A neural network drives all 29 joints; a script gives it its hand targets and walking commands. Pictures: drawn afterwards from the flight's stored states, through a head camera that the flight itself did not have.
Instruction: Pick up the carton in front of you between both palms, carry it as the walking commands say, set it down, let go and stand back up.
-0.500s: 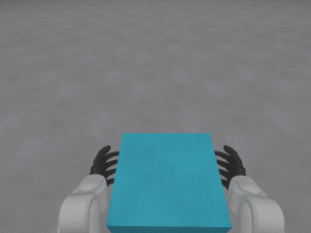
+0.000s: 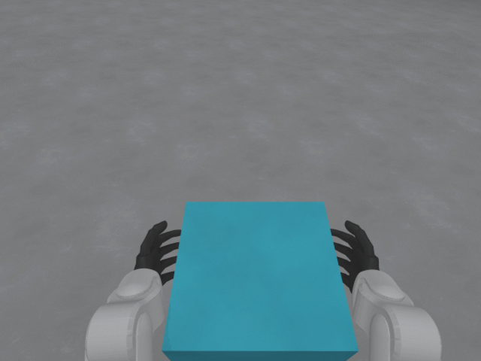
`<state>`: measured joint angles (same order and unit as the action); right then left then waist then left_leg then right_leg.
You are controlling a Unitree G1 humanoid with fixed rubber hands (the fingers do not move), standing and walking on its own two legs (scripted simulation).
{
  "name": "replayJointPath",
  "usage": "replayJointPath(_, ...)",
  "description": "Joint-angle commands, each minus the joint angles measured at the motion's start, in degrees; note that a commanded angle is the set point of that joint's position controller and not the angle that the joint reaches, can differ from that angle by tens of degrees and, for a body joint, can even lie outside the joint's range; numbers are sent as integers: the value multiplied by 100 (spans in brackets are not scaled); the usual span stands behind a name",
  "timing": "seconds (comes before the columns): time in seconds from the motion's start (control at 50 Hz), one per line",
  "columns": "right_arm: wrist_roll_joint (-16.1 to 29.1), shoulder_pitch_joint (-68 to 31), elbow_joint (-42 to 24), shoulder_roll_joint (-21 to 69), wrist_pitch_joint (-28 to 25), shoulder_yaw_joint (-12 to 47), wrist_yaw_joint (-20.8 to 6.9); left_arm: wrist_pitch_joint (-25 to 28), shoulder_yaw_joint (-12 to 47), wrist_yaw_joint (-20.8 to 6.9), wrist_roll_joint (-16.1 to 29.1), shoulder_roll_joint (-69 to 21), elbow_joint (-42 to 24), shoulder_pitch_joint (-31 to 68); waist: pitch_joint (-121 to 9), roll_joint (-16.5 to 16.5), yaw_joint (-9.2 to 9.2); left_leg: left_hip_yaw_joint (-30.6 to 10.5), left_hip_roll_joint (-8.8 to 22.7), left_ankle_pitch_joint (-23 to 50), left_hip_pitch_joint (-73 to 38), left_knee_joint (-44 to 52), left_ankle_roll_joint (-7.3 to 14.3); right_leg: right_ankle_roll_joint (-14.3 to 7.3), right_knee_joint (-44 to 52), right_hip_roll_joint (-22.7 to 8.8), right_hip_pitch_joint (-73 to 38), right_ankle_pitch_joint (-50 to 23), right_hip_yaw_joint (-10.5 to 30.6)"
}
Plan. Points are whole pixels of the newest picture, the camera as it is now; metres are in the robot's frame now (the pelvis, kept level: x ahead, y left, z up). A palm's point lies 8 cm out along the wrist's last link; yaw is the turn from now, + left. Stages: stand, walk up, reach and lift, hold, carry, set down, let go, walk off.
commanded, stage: carry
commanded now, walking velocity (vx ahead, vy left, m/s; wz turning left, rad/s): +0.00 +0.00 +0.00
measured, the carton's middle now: (254, 298) +0.23 +0.00 +0.02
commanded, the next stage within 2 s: none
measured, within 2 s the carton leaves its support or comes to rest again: neither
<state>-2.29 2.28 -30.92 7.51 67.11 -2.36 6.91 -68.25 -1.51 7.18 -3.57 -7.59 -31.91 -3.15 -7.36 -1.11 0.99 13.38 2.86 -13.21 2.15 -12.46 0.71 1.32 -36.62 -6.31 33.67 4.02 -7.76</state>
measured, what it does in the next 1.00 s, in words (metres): walks ahead: right foot, then left foot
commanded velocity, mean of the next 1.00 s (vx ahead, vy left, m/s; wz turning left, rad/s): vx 0.00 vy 0.00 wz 0.00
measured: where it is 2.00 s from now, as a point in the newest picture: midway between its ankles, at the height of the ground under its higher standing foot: outside the picture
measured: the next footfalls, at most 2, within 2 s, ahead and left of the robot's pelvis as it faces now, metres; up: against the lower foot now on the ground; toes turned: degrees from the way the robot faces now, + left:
right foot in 0.10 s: +0.24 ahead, -0.11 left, +0.00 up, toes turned +14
left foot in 0.30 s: +0.14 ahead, +0.10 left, +0.00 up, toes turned +2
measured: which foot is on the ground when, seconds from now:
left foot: down 0.00-0.14, up 0.16-0.28, down 0.30-1.00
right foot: up 0.00-0.08, down 0.10-1.00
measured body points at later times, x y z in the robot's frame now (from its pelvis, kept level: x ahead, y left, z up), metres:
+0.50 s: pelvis +0.18 -0.03 -0.01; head +0.15 -0.04 +0.43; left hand +0.42 +0.13 +0.08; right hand +0.44 -0.17 +0.09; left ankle +0.10 +0.09 -0.75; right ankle +0.21 -0.11 -0.75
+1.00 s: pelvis +0.17 -0.02 -0.02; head +0.14 -0.02 +0.43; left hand +0.43 +0.14 +0.04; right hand +0.45 -0.16 +0.05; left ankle +0.10 +0.09 -0.75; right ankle +0.21 -0.11 -0.75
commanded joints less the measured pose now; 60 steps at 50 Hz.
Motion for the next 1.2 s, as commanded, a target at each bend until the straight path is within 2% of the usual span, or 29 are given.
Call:
replayJointPath(0.0,1427,-2032,-448,3846,147,3376,-572,-71,3549,-496,1584,-4060,-327,2189,-271,1016,4,-102,995,3347,-150,-343,278,-7,659,400,-779,-488,-487)
replayJointPath(0.02,1418,-2132,-407,3784,190,3372,-559,-96,3477,-486,1537,-3903,-303,2126,-204,1036,-72,14,998,3233,-68,-701,163,-53,991,406,-1180,-708,-504)
replayJointPath(0.04,1394,-2058,-358,3757,234,3354,-528,-118,3468,-476,1516,-3837,-330,2130,-363,780,-103,177,760,3301,-55,-1247,-67,-38,1612,499,-1771,-1168,-618)
replayJointPath(0.06,1413,-2088,-355,3729,264,3304,-502,-139,3421,-471,1540,-3776,-455,2239,-487,517,-128,112,673,3067,406,-1767,-208,-64,1751,361,-2644,-1915,-489)
replayJointPath(0.08,1394,-2171,-410,3710,300,3312,-498,-173,3342,-484,1553,-3769,-372,2213,-931,-59,-158,37,445,1398,1066,-2544,-396,-139,1426,-391,-3636,-3781,258)
replayJointPath(0.1,1401,-2139,-268,3740,357,3319,-472,-190,3265,-481,1536,-3657,-170,2069,-1249,-1182,-206,-257,24,-1144,1928,-3315,-509,-607,1361,-1379,-4414,-5389,1423)
replayJointPath(0.12,1397,-2037,-298,3843,360,3404,-470,-161,3262,-497,1552,-3892,-124,2025,-1735,-1135,-179,-620,96,-1924,1863,-3701,-420,-1143,1397,-1773,-4549,-4450,1693)
replayJointPath(0.14,1488,-2144,-404,4043,326,3598,-514,-107,3276,-548,1608,-4174,-84,1945,-1848,-775,-168,-776,144,-2105,1894,-3444,-323,-1180,1615,-1552,-4441,-3673,1604)
replayJointPath(0.16,1565,-2344,-630,4464,233,3725,-572,-30,3445,-628,1717,-4571,-280,2068,-1905,-736,-176,-960,146,-2196,1842,-3061,-233,-1078,1731,-1400,-4179,-3388,1418)
replayJointPath(0.22,1493,-2523,-491,5019,46,3837,-677,128,3473,-817,1712,-5056,-105,2254,-1770,-809,-139,-794,187,-1454,1150,-1745,-243,-708,2005,-1005,-3503,-1708,751)
replayJointPath(0.26,1385,-2336,-307,4972,0,3716,-709,176,3577,-878,1731,-5003,-170,2340,-1506,-511,-86,-706,296,-402,774,-993,-261,-542,2047,-848,-3007,-342,553)
replayJointPath(0.32,1322,-2310,-325,4864,-3,3662,-700,173,3642,-859,1720,-4805,-306,2483,-1057,63,-80,-803,597,389,737,-816,-280,-420,1598,-621,-2576,-569,207)
replayJointPath(0.4,1328,-2285,-260,4470,155,3544,-621,8,3486,-741,1651,-4471,-166,2303,-1086,-18,-97,-823,750,1488,795,-1213,-280,-341,1028,-472,-2802,-2166,143)
replayJointPath(0.46,1312,-2164,-134,4220,230,3428,-561,-97,3438,-665,1640,-4276,-66,2242,-1156,228,-102,-787,652,2275,792,-1441,-289,-408,722,-450,-2817,-2935,118)
replayJointPath(0.48,1358,-2198,-175,4234,254,3437,-569,-100,3412,-653,1616,-4287,-89,2221,-1248,107,-96,-777,665,2325,706,-1408,-290,-414,662,-445,-2839,-2875,118)
replayJointPath(0.5,1347,-2250,-13,4278,272,3409,-567,-120,3385,-641,1568,-4205,-108,2292,-1211,289,-89,-788,650,2424,744,-1436,-307,-391,632,-413,-2774,-2830,90)
replayJointPath(0.54,1368,-2271,-22,4272,291,3394,-599,-142,3353,-627,1517,-4311,-29,2315,-1033,325,-92,-785,708,2693,752,-1399,-278,-348,650,-396,-2586,-2531,56)
replayJointPath(0.6,1349,-2380,58,4319,263,3423,-635,-118,3424,-654,1532,-4395,65,2456,-1104,112,-89,-833,715,2262,717,-1339,-237,-353,621,-338,-2596,-2066,47)
replayJointPath(0.62,1377,-2485,11,4288,224,3402,-653,-94,3443,-674,1534,-4422,108,2483,-1041,207,-83,-836,719,2437,756,-1380,-213,-346,605,-362,-2602,-2049,78)
replayJointPath(0.68,1340,-2528,214,4368,115,3484,-743,32,3499,-757,1516,-4425,180,2654,-1148,277,-79,-767,696,1995,806,-1455,-190,-343,686,-374,-2639,-1946,133)
replayJointPath(0.74,1157,-2551,609,4091,-25,3367,-845,177,3392,-853,1347,-4168,595,2760,-929,40,-80,-877,720,1849,819,-1288,-118,-340,742,-370,-2487,-1588,152)
replayJointPath(0.78,1075,-2745,745,4137,-189,3330,-920,332,3255,-949,1249,-4161,871,2783,-973,246,-72,-845,701,1425,775,-1283,-124,-331,875,-375,-2459,-1252,177)
replayJointPath(0.84,1019,-2921,1054,4238,-441,3257,-1032,585,3198,-1040,1116,-4199,1104,2955,-732,262,-82,-924,699,886,952,-1027,-104,-353,1022,-380,-2386,-841,243)
replayJointPath(0.86,966,-2923,1114,4205,-501,3254,-1040,663,3145,-1061,1084,-4198,1194,2963,-744,114,-100,-921,673,832,954,-1048,-97,-328,1047,-340,-2422,-710,198)
replayJointPath(0.94,709,-2999,1729,4228,-831,2931,-1136,1026,2924,-1175,833,-4119,1669,3140,-663,227,-87,-932,656,320,1052,-1000,-74,-319,1137,-376,-2343,-544,288)
replayJointPath(0.98,622,-3083,1902,4220,-1046,2794,-1192,1220,2728,-1245,726,-4162,2009,3168,-679,-32,-98,-976,709,91,1134,-974,-49,-296,1246,-392,-2342,-359,272)
replayJointPath(1.0,580,-3104,1997,4279,-1148,2781,-1218,1344,2727,-1277,699,-4288,2079,3196,-669,43,-96,-964,721,-43,1202,-965,-24,-316,1277,-407,-2418,-272,272)
replayJointPath(1.1,352,-3311,2767,4342,-1732,2423,-1394,1946,2418,-1425,410,-4314,2703,3440,-644,125,-99,-992,667,19,1240,-896,-18,-303,1321,-362,-2290,156,280)
replayJointPath(1.18,209,-3612,3203,4489,-2257,2290,-1550,2439,2172,-1575,322,-4464,3252,3669,-892,110,-103,-964,654,1,1093,-1001,-12,-314,1312,-412,-2327,-89,302)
